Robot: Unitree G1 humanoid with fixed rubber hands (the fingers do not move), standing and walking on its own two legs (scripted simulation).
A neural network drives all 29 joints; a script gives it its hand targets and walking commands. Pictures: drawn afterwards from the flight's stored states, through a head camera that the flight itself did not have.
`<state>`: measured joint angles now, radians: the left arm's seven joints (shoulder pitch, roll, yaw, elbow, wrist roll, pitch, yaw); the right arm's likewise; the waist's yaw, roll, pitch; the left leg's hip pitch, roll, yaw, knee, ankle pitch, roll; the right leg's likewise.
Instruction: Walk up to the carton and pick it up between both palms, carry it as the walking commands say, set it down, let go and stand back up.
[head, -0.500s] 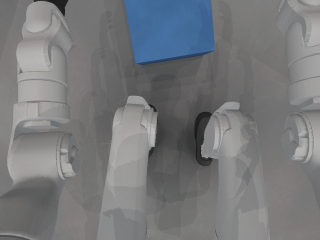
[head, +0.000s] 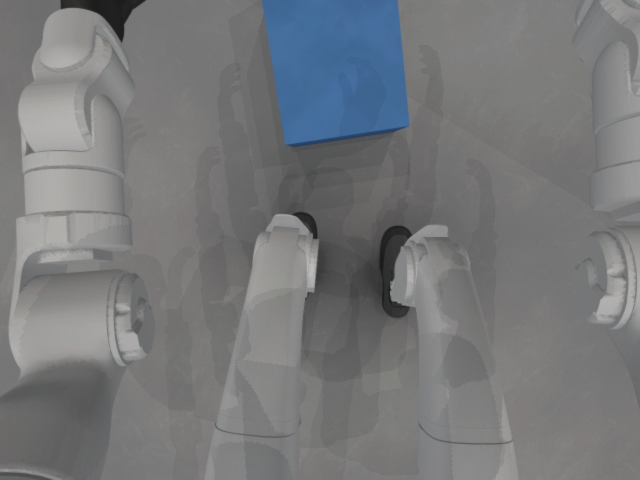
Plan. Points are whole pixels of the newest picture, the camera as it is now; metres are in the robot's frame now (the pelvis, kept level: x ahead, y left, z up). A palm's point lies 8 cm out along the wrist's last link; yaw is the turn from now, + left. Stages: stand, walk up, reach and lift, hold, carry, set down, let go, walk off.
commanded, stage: set down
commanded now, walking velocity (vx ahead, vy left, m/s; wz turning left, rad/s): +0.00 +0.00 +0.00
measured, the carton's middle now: (334, 54) +0.58 +0.05 -0.51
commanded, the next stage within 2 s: let go in 0.26 s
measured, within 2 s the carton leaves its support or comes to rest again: neither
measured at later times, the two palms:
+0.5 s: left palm out of the picture +0.48 +0.24 -0.01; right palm out of the picture +0.52 -0.16 -0.01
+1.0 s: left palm out of the picture +0.35 +0.24 +0.09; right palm out of the picture +0.37 -0.21 +0.07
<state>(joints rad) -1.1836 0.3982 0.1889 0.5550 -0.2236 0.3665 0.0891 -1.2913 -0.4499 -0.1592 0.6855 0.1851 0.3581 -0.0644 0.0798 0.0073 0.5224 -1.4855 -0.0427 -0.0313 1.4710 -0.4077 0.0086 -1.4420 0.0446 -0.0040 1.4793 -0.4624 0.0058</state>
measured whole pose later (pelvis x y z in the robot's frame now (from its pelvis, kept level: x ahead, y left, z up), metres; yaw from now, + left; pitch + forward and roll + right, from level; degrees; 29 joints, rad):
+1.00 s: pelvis +0.13 +0.01 +0.17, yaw -1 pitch +18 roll +0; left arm 0.04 0.16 0.09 0.49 0.01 0.02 -0.06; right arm -0.03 -0.18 -0.10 0.54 -0.06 0.02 0.01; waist 0.04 0.04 -0.07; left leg -0.65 -0.04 0.00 0.62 -0.27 0.03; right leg -0.63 0.03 0.07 0.62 -0.30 0.01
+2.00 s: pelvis +0.14 +0.00 +0.18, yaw +0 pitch -2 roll +0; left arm 0.26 0.31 0.07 0.71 0.04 0.02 0.01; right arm 0.23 -0.31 -0.07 0.78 -0.04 0.00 -0.01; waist 0.00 -0.02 -0.05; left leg -0.18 -0.03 -0.03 0.50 -0.29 0.02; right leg -0.14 0.03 0.05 0.48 -0.30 -0.01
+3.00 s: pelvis +0.10 -0.01 +0.19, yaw +0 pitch -3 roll +0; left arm 0.20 0.35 0.00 0.99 0.02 -0.03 0.01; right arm 0.19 -0.35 -0.02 1.07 -0.02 -0.02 0.00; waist -0.01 0.00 -0.03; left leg -0.17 -0.02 -0.04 0.39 -0.17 0.00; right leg -0.13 0.04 0.04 0.38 -0.20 -0.02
